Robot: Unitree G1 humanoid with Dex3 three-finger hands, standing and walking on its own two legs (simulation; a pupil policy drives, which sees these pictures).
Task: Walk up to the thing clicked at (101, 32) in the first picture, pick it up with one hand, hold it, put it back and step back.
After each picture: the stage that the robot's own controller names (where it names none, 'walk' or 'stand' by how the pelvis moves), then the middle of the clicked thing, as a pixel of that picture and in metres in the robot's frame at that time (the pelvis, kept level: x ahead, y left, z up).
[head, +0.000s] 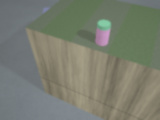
stand; (102, 33) +0.67 -0.07 +0.01
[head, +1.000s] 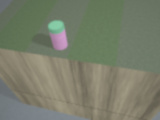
walk; (58, 35) +0.56 +0.15 +0.04
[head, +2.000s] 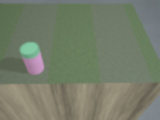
stand; (32, 58) +0.44 +0.22 +0.04
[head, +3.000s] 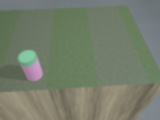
stand; (31, 66) +0.43 +0.22 +0.01
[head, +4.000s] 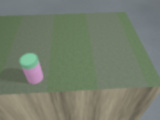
stand; (32, 69) +0.43 +0.22 +0.01
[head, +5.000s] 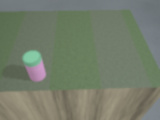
stand; (35, 66) +0.43 +0.21 +0.01
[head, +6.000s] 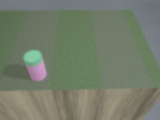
stand; (35, 66) +0.43 +0.21 +0.01
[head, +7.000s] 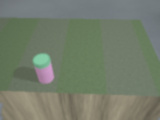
rise first; (44, 69) +0.44 +0.20 +0.01
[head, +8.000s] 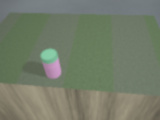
go down; (51, 64) +0.45 +0.19 +0.02
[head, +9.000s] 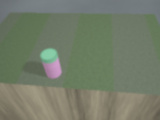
go down; (51, 63) +0.45 +0.19 +0.02
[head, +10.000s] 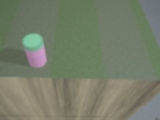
go down; (35, 51) +0.46 +0.17 +0.04
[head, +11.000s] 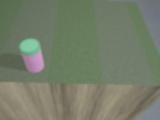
go down; (32, 56) +0.45 +0.18 +0.04
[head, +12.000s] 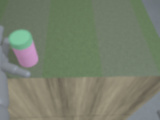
close in; (24, 49) +0.44 +0.19 +0.07
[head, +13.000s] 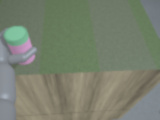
lift; (20, 46) +0.45 +0.19 +0.08
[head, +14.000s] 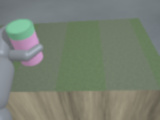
lift; (26, 43) +0.34 +0.17 +0.25
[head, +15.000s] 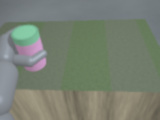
hold; (30, 49) +0.34 +0.17 +0.23
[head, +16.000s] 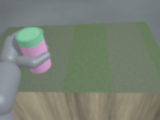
hold; (35, 51) +0.33 +0.15 +0.23
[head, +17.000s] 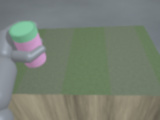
crouch; (29, 45) +0.33 +0.17 +0.26
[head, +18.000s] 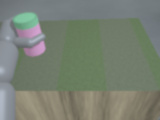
crouch; (30, 35) +0.40 +0.17 +0.23
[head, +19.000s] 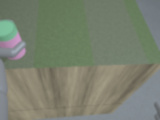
lower; (10, 41) +0.47 +0.21 +0.07
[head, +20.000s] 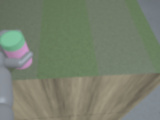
lower; (17, 50) +0.43 +0.20 +0.08
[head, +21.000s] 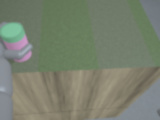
lower; (17, 43) +0.46 +0.20 +0.08
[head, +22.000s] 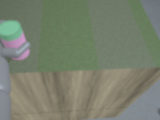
lower; (14, 41) +0.46 +0.20 +0.08
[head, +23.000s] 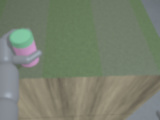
open; (25, 48) +0.44 +0.19 +0.08
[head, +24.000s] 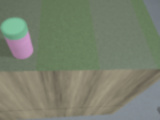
rise; (18, 39) +0.45 +0.19 +0.08
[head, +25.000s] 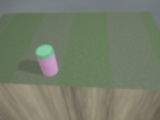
sink last; (47, 61) +0.45 +0.19 +0.06
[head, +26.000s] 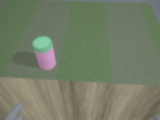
stand; (45, 53) +0.45 +0.18 +0.06
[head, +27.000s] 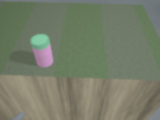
stand; (42, 51) +0.47 +0.18 +0.07
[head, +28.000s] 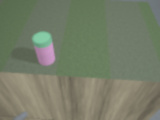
stand; (44, 49) +0.46 +0.18 +0.07
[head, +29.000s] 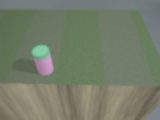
stand; (43, 60) +0.46 +0.19 +0.02
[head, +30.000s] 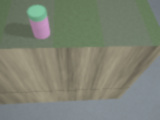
walk; (39, 22) +0.55 +0.18 +0.03
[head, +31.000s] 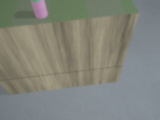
walk; (39, 5) +0.77 +0.28 +0.04
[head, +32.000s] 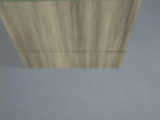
stand; out of the picture +1.07 +0.21 +0.03
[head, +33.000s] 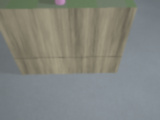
stand; out of the picture +1.05 +0.20 +0.01
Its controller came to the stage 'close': yes
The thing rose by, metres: 0.22
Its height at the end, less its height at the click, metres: +0.00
